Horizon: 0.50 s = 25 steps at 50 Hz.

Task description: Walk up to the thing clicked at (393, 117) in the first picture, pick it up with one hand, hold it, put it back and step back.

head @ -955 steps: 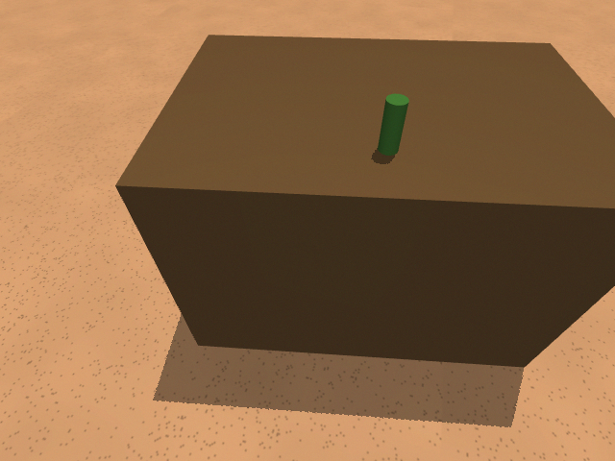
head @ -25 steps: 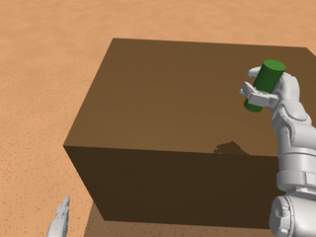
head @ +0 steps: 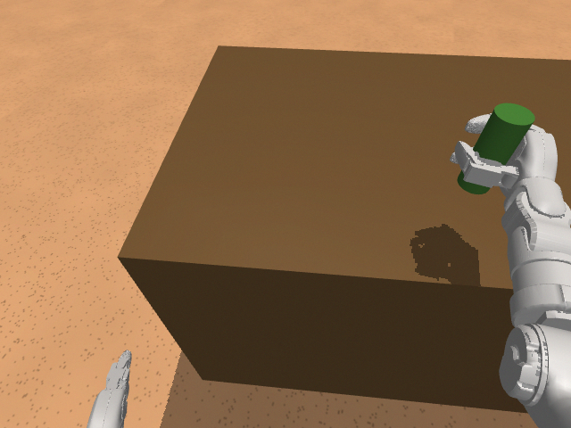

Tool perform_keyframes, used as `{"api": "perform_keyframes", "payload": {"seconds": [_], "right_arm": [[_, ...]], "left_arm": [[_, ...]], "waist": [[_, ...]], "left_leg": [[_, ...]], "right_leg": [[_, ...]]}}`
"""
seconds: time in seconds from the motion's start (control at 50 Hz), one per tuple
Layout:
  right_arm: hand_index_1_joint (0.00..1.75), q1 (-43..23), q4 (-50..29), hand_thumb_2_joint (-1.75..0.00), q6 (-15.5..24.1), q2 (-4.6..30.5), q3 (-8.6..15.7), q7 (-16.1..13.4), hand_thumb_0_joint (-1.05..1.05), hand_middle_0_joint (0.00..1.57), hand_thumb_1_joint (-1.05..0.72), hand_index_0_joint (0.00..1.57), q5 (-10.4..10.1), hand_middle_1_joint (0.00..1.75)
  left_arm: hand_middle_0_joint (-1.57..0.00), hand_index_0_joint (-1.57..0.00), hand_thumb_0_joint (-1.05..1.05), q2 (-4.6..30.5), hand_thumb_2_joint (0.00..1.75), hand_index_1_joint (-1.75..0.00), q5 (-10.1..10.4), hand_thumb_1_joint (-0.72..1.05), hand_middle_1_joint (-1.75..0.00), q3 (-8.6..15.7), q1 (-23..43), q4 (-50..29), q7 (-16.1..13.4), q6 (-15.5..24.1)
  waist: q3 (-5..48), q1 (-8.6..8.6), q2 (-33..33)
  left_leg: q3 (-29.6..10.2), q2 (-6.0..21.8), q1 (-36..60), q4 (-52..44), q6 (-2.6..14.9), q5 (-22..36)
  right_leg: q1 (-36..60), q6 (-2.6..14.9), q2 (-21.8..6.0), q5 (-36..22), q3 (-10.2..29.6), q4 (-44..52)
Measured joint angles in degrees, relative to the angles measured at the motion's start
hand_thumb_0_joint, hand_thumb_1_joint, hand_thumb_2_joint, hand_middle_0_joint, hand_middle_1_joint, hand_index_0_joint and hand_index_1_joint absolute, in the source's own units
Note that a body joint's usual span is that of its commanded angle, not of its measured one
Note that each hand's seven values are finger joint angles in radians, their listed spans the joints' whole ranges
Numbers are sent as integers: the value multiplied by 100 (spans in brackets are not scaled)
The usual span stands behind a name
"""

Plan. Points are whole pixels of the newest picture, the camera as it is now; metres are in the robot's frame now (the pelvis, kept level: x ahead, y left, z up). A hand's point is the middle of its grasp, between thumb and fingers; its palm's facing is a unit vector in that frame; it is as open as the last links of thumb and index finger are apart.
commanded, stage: crouch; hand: right
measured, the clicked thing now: (491, 152) +0.46 -0.23 +0.16
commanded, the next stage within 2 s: lower in 0.40 s
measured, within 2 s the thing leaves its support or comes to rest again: rests again in 1.76 s
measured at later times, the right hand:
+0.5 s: hand (476, 153) +0.48 -0.23 +0.14, palm faces +0.22 +0.98 +0.01, open 5.8 cm
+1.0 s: hand (462, 173) +0.49 -0.23 +0.09, palm faces +0.22 +0.98 +0.01, open 5.8 cm
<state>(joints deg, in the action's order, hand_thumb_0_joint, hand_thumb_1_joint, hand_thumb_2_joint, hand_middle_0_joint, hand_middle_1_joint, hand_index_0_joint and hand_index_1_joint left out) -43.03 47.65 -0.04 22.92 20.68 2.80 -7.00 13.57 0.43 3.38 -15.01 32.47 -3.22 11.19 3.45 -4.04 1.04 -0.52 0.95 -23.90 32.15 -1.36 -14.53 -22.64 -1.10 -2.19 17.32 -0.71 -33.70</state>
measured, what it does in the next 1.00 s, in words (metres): stands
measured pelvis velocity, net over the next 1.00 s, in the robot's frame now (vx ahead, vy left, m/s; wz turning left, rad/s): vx -0.01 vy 0.00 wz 0.01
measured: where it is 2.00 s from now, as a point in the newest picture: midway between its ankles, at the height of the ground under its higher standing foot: outside the picture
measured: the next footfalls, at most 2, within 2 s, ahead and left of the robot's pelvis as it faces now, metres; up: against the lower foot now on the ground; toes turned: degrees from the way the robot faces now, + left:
none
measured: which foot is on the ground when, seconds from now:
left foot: down 0.00-1.00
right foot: down 0.00-1.00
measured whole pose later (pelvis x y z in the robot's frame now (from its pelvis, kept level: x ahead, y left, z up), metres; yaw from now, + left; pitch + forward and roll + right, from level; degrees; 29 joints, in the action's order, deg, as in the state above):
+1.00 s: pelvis -0.01 +0.00 -0.02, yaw +1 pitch +14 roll +1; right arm -50.1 65.6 13.9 30.4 25.6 5.6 -4.5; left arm 13.6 -0.9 0.9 -16.1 21.4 -1.6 6.7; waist 5.3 -9.0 -0.3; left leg -0.5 0.0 -38.7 42.5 -1.3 -18.0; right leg -38.0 -1.1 -3.2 21.8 -0.3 -45.6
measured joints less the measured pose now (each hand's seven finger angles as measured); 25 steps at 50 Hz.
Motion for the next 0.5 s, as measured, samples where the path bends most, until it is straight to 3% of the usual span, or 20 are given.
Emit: {"api": "perform_keyframes", "payload": {"seconds": [0.32,0.5], "right_arm": [[110,4,282,-112,364,52,73,73,-3,93,-11,98,8,109],[110,-337,782,-112,587,248,166,148,-3,93,-11,98,59,109]], "left_arm": [[-6,-6,-1,-47,5,-5,17,-53,-5,3,-32,-319,109,-320],[-6,-6,-1,-9,6,-5,12,-54,-4,-36,-7,-324,119,-390]], "waist": [[63,-30,-4],[77,-103,-21]], "left_leg": [[-6,-7,-93,36,-25,-80],[-12,-35,-317,143,-16,-88]], "right_leg": [[-121,23,-9,122,-6,-106],[-353,15,-37,154,-6,-246]]}}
